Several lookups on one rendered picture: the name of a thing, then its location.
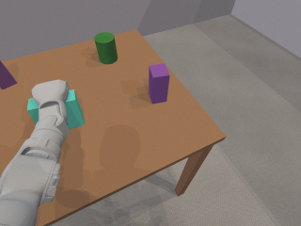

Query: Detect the sponge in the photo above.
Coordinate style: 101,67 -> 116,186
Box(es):
27,89 -> 85,129

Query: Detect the left robot hand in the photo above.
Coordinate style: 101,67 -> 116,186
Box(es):
31,79 -> 70,125

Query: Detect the robot left upper arm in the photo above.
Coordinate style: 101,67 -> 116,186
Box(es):
0,154 -> 61,226

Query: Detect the robot left forearm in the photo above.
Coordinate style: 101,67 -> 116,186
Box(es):
0,98 -> 70,195

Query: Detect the table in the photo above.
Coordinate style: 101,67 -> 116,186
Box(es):
0,29 -> 226,226

